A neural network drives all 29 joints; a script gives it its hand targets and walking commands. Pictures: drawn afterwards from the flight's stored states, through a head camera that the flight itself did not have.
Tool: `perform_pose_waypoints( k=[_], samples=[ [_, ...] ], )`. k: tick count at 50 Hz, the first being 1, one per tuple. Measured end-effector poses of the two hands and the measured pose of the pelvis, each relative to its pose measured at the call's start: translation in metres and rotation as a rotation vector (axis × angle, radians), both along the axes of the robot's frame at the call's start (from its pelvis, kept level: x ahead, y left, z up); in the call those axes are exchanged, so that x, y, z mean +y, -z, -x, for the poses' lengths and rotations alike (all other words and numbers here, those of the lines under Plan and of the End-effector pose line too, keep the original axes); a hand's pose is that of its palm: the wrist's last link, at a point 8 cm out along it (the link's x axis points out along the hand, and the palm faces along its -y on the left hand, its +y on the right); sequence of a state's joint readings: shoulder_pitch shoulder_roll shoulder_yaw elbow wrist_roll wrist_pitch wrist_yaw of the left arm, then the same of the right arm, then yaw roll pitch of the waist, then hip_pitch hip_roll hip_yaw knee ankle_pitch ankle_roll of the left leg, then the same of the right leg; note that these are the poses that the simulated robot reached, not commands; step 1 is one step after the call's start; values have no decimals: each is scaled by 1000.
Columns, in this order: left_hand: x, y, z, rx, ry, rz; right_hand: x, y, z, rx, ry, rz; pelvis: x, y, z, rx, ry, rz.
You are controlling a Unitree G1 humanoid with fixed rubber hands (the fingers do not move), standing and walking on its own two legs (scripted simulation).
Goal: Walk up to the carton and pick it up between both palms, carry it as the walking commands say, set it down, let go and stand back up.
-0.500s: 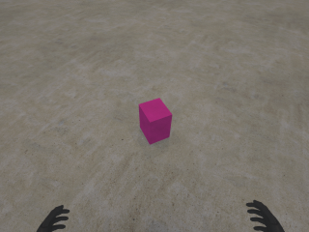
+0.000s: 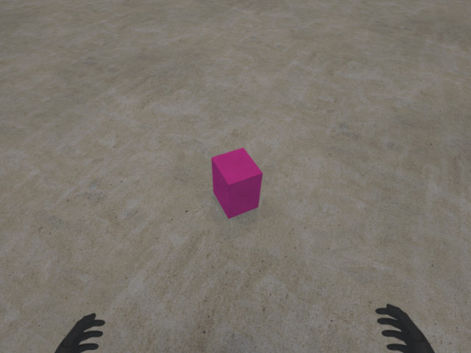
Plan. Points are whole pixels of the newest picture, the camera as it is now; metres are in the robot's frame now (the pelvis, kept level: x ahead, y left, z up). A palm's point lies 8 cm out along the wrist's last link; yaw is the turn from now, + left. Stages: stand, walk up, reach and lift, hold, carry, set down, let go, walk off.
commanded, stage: stand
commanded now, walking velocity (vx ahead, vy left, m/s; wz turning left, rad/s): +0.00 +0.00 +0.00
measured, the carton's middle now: (235, 183) +1.02 +0.02 -0.62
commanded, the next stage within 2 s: walk up in 0.60 s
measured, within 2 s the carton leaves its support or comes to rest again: neither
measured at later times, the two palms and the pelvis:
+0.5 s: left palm out of the picture +0.12 +0.29 -0.08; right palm out of the picture +0.15 -0.29 -0.05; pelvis +0.00 +0.00 +0.00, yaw +0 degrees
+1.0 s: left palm out of the picture +0.14 +0.29 -0.08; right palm out of the picture +0.13 -0.28 -0.06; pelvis +0.02 +0.00 +0.01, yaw -1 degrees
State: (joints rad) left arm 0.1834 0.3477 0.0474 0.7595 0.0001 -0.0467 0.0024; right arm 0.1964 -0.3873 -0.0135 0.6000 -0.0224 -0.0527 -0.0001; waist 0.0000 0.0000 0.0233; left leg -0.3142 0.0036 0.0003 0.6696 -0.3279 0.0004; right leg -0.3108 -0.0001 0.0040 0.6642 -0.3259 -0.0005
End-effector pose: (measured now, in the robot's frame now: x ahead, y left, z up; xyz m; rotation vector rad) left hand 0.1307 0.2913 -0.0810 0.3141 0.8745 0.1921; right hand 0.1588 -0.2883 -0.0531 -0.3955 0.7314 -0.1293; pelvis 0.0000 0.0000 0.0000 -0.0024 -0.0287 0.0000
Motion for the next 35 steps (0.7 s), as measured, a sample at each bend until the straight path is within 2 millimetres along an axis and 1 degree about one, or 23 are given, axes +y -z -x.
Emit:
perform_pose_waypoints(
  k=[17,35],
  samples=[
    [0,0,5,17,-1,3,0,-1,4,9,2,1,0,-2,3,5,0,0],
    [0,3,15,42,0,6,-2,2,14,33,13,0,0,-4,7,6,0,0]
  ],
)
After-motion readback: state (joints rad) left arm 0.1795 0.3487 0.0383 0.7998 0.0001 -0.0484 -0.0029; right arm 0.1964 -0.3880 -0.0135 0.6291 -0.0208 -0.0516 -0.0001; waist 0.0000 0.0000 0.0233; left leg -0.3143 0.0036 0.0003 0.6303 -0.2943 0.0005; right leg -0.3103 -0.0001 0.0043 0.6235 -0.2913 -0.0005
